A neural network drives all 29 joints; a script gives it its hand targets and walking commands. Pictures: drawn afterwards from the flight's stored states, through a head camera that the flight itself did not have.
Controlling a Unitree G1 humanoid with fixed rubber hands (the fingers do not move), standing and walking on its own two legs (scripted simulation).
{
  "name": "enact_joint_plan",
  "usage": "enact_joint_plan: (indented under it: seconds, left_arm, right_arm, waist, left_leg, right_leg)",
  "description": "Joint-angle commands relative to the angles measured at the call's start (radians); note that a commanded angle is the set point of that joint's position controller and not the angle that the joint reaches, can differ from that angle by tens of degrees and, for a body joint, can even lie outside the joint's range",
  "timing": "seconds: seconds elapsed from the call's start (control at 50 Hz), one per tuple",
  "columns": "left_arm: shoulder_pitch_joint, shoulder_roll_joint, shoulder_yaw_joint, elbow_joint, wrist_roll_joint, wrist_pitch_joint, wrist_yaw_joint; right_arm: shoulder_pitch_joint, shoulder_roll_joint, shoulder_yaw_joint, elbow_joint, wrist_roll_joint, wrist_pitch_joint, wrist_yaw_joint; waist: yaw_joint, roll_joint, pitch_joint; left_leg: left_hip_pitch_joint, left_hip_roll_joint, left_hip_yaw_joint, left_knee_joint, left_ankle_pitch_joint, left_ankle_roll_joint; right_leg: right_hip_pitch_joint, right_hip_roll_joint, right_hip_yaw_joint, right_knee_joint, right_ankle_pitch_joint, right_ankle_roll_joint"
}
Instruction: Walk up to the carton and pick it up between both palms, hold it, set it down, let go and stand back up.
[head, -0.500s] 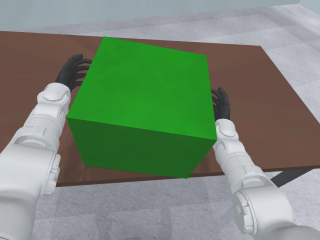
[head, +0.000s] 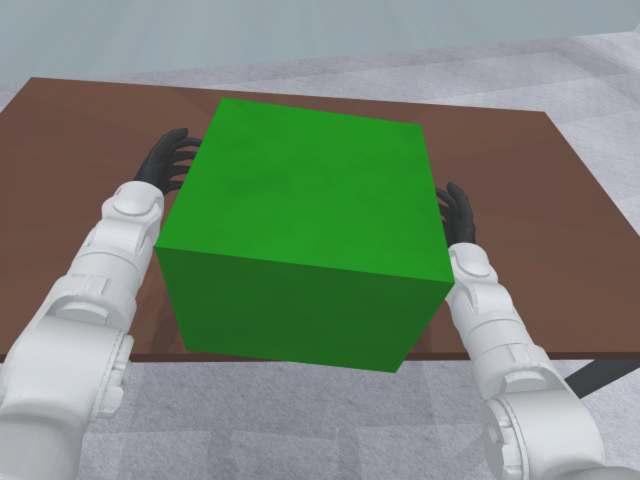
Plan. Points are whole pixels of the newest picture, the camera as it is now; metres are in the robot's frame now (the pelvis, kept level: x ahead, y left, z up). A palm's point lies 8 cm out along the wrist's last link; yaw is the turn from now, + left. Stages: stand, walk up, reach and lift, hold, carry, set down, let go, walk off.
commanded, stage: reach and lift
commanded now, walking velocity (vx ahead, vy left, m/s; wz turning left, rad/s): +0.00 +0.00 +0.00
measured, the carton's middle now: (307, 233) +0.44 -0.02 +0.04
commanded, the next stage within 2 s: none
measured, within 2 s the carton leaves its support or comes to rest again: neither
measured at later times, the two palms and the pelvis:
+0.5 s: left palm (134, 162) +0.42 +0.18 +0.19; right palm (481, 212) +0.36 -0.21 +0.16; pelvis +0.00 +0.00 +0.00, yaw +0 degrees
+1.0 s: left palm (124, 158) +0.40 +0.18 +0.21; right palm (490, 193) +0.37 -0.22 +0.19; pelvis +0.00 +0.00 +0.00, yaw +0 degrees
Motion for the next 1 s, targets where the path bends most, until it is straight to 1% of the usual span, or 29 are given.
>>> enact_joint_plan:
  seconds: [0.0,0.02,0.1,0.12,0.14,0.16,0.18,0.2,0.22,0.26,0.32,0.38,0.42,0.44,0.46,0.48,0.5,0.58,0.62,0.64,0.68,0.7,0.72,0.78,0.8,0.84,0.86,0.92,0.98]
  left_arm:
    - [-0.441,-0.732,-0.05,-0.422,0.007,-0.031,-0.119]
    - [-0.471,-0.728,-0.049,-0.449,0.001,-0.024,-0.122]
    - [-0.402,-0.706,-0.024,-0.455,0.029,0.047,-0.134]
    - [-0.387,-0.698,0.03,-0.447,0.049,0.066,-0.142]
    - [-0.416,-0.699,-0.002,-0.464,0.048,0.076,-0.147]
    - [-0.359,-0.676,0.071,-0.438,0.078,0.11,-0.156]
    - [-0.349,-0.705,0.048,-0.486,0.077,0.125,-0.159]
    - [-0.336,-0.678,0.076,-0.477,0.094,0.137,-0.168]
    - [-0.387,-0.714,0.055,-0.538,0.073,0.143,-0.162]
    - [-0.404,-0.719,0.055,-0.52,0.085,0.177,-0.16]
    - [-0.42,-0.717,0.122,-0.505,0.114,0.206,-0.171]
    - [-0.43,-0.738,0.079,-0.571,0.104,0.235,-0.161]
    - [-0.437,-0.744,0.105,-0.545,0.113,0.259,-0.158]
    - [-0.419,-0.747,0.114,-0.532,0.115,0.271,-0.157]
    - [-0.433,-0.718,0.153,-0.502,0.137,0.285,-0.166]
    - [-0.465,-0.725,0.143,-0.566,0.131,0.285,-0.161]
    - [-0.464,-0.705,0.159,-0.568,0.134,0.299,-0.16]
    - [-0.451,-0.775,0.024,-0.789,0.065,0.327,-0.119]
    - [-0.381,-0.78,0.026,-0.827,0.08,0.364,-0.097]
    - [-0.331,-0.741,0.075,-0.742,0.115,0.39,-0.113]
    - [-0.307,-0.709,0.119,-0.723,0.158,0.42,-0.132]
    - [-0.308,-0.71,0.149,-0.749,0.182,0.434,-0.13]
    - [-0.271,-0.699,0.153,-0.749,0.176,0.449,-0.131]
    - [-0.284,-0.724,0.121,-0.84,0.164,0.461,-0.122]
    - [-0.339,-0.736,0.083,-0.857,0.143,0.457,-0.124]
    - [-0.289,-0.724,0.104,-0.938,0.144,0.491,-0.109]
    - [-0.274,-0.711,0.089,-0.952,0.136,0.501,-0.112]
    - [-0.295,-0.712,0.11,-0.888,0.17,0.519,-0.12]
    - [-0.302,-0.74,0.059,-1.021,0.122,0.546,-0.1]
  right_arm:
    - [-0.811,0.538,0.332,-0.548,-0.007,-0.048,0.184]
    - [-0.829,0.554,0.335,-0.571,0.0,-0.04,0.179]
    - [-0.755,0.495,0.297,-0.524,-0.015,0.018,0.175]
    - [-0.764,0.499,0.307,-0.559,-0.016,0.029,0.174]
    - [-0.746,0.478,0.275,-0.492,-0.023,0.039,0.173]
    - [-0.745,0.51,0.299,-0.492,-0.009,0.066,0.174]
    - [-0.77,0.489,0.295,-0.557,-0.01,0.062,0.174]
    - [-0.769,0.509,0.305,-0.577,-0.014,0.071,0.173]
    - [-0.803,0.5,0.296,-0.59,-0.001,0.07,0.179]
    - [-0.811,0.48,0.267,-0.522,-0.004,0.09,0.189]
    - [-0.81,0.479,0.245,-0.497,-0.017,0.119,0.198]
    - [-0.826,0.455,0.235,-0.515,-0.016,0.125,0.212]
    - [-0.871,0.443,0.212,-0.51,-0.026,0.134,0.215]
    - [-0.849,0.423,0.187,-0.476,-0.035,0.148,0.218]
    - [-0.852,0.407,0.175,-0.449,-0.046,0.158,0.222]
    - [-0.823,0.417,0.169,-0.422,-0.044,0.164,0.225]
    - [-0.834,0.423,0.185,-0.43,-0.034,0.171,0.233]
    - [-0.885,0.425,0.242,-0.606,0.008,0.163,0.243]
    - [-0.83,0.402,0.261,-0.595,0.029,0.18,0.251]
    - [-0.826,0.383,0.251,-0.573,0.018,0.195,0.248]
    - [-0.777,0.345,0.205,-0.547,-0.003,0.213,0.241]
    - [-0.832,0.371,0.235,-0.574,0.02,0.217,0.246]
    - [-0.839,0.385,0.261,-0.614,0.039,0.224,0.242]
    - [-0.838,0.375,0.285,-0.656,0.075,0.228,0.245]
    - [-0.801,0.375,0.263,-0.609,0.066,0.233,0.245]
    - [-0.823,0.373,0.306,-0.694,0.099,0.249,0.244]
    - [-0.768,0.37,0.295,-0.701,0.094,0.26,0.237]
    - [-0.837,0.36,0.264,-0.65,0.091,0.262,0.247]
    - [-0.819,0.344,0.295,-0.71,0.12,0.278,0.251]
  waist:
    - [0.069,0.107,-0.616]
    - [0.085,0.099,-0.59]
    - [0.053,0.114,-0.447]
    - [0.072,0.054,-0.443]
    - [0.032,0.112,-0.41]
    - [0.088,0.06,-0.345]
    - [0.06,0.078,-0.405]
    - [0.082,0.052,-0.389]
    - [0.066,0.072,-0.415]
    - [0.067,0.121,-0.37]
    - [0.081,0.064,-0.276]
    - [0.062,0.13,-0.329]
    - [0.063,0.1,-0.283]
    - [0.033,0.097,-0.266]
    - [0.055,0.077,-0.206]
    - [0.031,0.101,-0.251]
    - [0.06,0.095,-0.213]
    - [0.047,0.136,-0.453]
    - [0.053,0.144,-0.442]
    - [0.071,0.099,-0.37]
    - [0.027,0.095,-0.304]
    - [0.082,0.071,-0.297]
    - [0.09,0.033,-0.324]
    - [0.096,0.066,-0.388]
    - [0.048,0.088,-0.371]
    - [0.101,0.062,-0.412]
    - [0.062,0.063,-0.414]
    - [0.082,0.07,-0.323]
    - [0.078,0.082,-0.393]
  left_leg:
    - [0.505,0.002,0.002,-0.029,0.404,-0.033]
    - [0.503,-0.006,0.011,-0.024,0.383,-0.026]
    - [0.52,-0.004,-0.007,-0.049,0.358,-0.034]
    - [0.501,-0.008,0.001,-0.054,0.326,-0.016]
    - [0.499,-0.009,-0.006,-0.061,0.319,-0.029]
    - [0.45,-0.017,0.009,-0.081,0.289,-0.009]
    - [0.48,-0.018,0.003,-0.074,0.314,-0.018]
    - [0.466,-0.019,0.015,-0.077,0.305,-0.008]
    - [0.49,-0.016,0.005,-0.069,0.333,-0.024]
    - [0.502,-0.015,0.0,-0.069,0.318,-0.025]
    - [0.451,-0.018,0.01,-0.106,0.203,-0.014]
    - [0.505,-0.003,0.001,-0.096,0.24,-0.04]
    - [0.478,-0.006,0.009,-0.097,0.207,-0.037]
    - [0.479,0.001,0.002,-0.104,0.198,-0.041]
    - [0.442,-0.005,0.013,-0.121,0.127,-0.028]
    - [0.468,-0.001,0.01,-0.122,0.136,-0.035]
    - [0.436,-0.004,0.018,-0.132,0.111,-0.028]
    - [0.561,0.003,-0.002,-0.071,0.331,-0.068]
    - [0.59,0.008,-0.005,-0.054,0.422,-0.075]
    - [0.55,0.002,-0.001,-0.064,0.357,-0.057]
    - [0.496,-0.01,0.006,-0.081,0.272,-0.044]
    - [0.472,-0.017,0.014,-0.094,0.272,-0.032]
    - [0.465,-0.019,0.013,-0.09,0.296,-0.022]
    - [0.502,-0.022,0.009,-0.064,0.365,-0.036]
    - [0.512,-0.017,0.007,-0.055,0.351,-0.046]
    - [0.529,-0.014,0.009,-0.05,0.431,-0.039]
    - [0.543,-0.014,0.01,-0.052,0.431,-0.048]
    - [0.466,-0.028,0.016,-0.075,0.31,-0.037]
    - [0.524,-0.004,0.001,-0.062,0.414,-0.052]
  right_leg:
    - [0.252,0.009,0.027,-0.032,0.301,-0.004]
    - [0.262,0.007,0.034,-0.034,0.295,-0.002]
    - [0.251,0.01,0.026,-0.057,0.237,-0.015]
    - [0.283,0.005,0.04,-0.064,0.256,-0.006]
    - [0.261,-0.001,0.036,-0.057,0.246,-0.006]
    - [0.305,0.0,0.049,-0.067,0.249,-0.002]
    - [0.327,0.0,0.043,-0.061,0.277,-0.001]
    - [0.351,-0.001,0.048,-0.067,0.286,-0.001]
    - [0.317,0.011,0.036,-0.057,0.262,-0.002]
    - [0.273,0.01,0.028,-0.079,0.175,-0.017]
    - [0.268,0.009,0.033,-0.094,0.086,-0.011]
    - [0.256,0.027,0.019,-0.09,0.065,-0.029]
    - [0.239,0.023,0.024,-0.096,0.049,-0.03]
    - [0.241,0.027,0.018,-0.097,0.045,-0.028]
    - [0.253,0.021,0.026,-0.107,-0.005,-0.028]
    - [0.24,0.021,0.021,-0.101,0.007,-0.029]
    - [0.262,0.02,0.026,-0.101,0.001,-0.03]
    - [0.295,0.042,0.013,-0.075,0.143,-0.032]
    - [0.286,0.048,0.01,-0.074,0.189,-0.034]
    - [0.296,0.043,0.011,-0.089,0.132,-0.033]
    - [0.328,0.027,0.025,-0.089,0.166,-0.026]
    - [0.349,0.032,0.025,-0.083,0.177,-0.021]
    - [0.399,0.035,0.021,-0.076,0.225,-0.015]
    - [0.39,0.041,0.027,-0.067,0.266,-0.012]
    - [0.366,0.036,0.026,-0.063,0.256,-0.016]
    - [0.392,0.046,0.026,-0.061,0.333,-0.016]
    - [0.403,0.041,0.026,-0.066,0.34,-0.011]
    - [0.371,0.037,0.025,-0.072,0.215,-0.015]
    - [0.357,0.056,0.019,-0.064,0.252,-0.025]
